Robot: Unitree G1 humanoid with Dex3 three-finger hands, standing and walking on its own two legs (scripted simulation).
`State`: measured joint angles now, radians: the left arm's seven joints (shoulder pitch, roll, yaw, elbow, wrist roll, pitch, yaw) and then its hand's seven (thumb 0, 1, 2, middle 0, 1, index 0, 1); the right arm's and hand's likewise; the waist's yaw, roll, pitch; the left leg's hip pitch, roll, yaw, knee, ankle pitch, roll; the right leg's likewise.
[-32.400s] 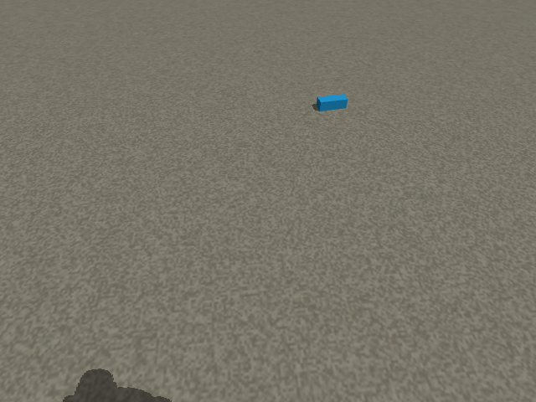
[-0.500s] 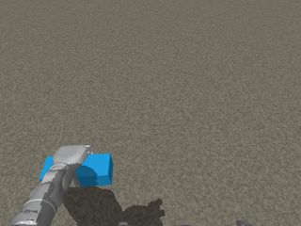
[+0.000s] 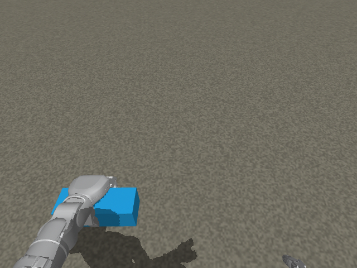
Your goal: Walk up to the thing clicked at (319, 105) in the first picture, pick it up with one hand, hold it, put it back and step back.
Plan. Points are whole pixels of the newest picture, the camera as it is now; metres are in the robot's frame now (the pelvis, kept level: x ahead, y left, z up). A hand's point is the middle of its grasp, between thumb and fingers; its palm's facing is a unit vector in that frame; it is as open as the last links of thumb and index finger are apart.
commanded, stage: hold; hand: left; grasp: from above
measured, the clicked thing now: (99, 206) +0.31 +0.22 -0.09
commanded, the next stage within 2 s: crouch in 1.48 s
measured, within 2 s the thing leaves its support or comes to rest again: neither
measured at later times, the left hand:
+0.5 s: hand (95, 208) +0.28 +0.21 -0.03, palm faces -0.46 -0.02 -0.89, open 10.4 cm
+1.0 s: hand (93, 207) +0.28 +0.21 -0.01, palm faces -0.45 -0.03 -0.89, open 10.4 cm
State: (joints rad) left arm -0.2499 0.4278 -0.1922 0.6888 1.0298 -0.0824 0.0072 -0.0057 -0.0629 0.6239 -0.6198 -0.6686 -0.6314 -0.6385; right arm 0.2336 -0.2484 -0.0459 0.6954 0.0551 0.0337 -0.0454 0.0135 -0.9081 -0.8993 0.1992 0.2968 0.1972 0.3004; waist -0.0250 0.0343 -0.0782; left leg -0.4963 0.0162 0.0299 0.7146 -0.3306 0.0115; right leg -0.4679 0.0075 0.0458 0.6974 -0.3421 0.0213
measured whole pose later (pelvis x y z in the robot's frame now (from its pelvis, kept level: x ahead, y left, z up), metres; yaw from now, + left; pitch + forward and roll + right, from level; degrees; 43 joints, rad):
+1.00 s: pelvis -0.01 -0.01 +0.02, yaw +0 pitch +1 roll +0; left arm -0.19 0.43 -0.20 0.55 0.99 -0.08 -0.07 -0.01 -0.07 0.63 -0.62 -0.67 -0.63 -0.64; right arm 0.18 -0.25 -0.02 0.66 0.08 0.07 -0.07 0.02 -0.91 -0.90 0.20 0.30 0.20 0.30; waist 0.00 0.05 -0.02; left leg -0.31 0.01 0.04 0.53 -0.24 0.00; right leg -0.30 0.00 0.05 0.55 -0.27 0.01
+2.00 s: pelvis -0.01 +0.00 -0.02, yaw +1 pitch +11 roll -1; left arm -0.34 0.41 -0.19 0.87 1.15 -0.16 0.19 -0.01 -0.09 0.67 -0.59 -0.73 -0.61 -0.70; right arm 0.19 -0.25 -0.05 0.66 0.03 0.11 -0.03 0.01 -0.90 -0.90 0.20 0.30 0.20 0.30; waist -0.03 0.01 -0.09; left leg -0.67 0.01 0.01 0.84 -0.35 0.00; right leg -0.63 0.01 0.02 0.83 -0.38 0.02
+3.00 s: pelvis -0.07 -0.01 -0.33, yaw -3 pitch +37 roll -6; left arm -0.77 0.59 0.04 1.27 1.30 -0.23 0.42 -0.01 -0.10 0.69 -0.61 -0.70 -0.62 -0.67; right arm 0.13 -0.24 -0.04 0.76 -0.12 -0.06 0.11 0.01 -0.91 -0.90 0.20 0.30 0.20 0.30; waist -0.15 0.01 -0.16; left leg -2.10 0.02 -0.09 2.12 -0.66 0.00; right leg -2.02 0.04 -0.06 2.07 -0.70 0.02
